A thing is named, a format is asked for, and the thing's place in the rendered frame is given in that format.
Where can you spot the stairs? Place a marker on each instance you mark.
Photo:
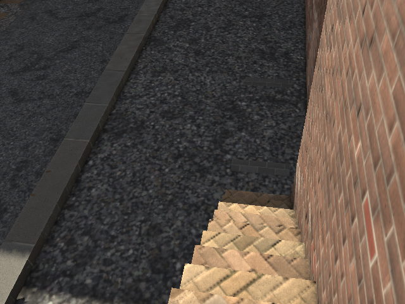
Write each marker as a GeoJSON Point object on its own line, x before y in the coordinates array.
{"type": "Point", "coordinates": [250, 254]}

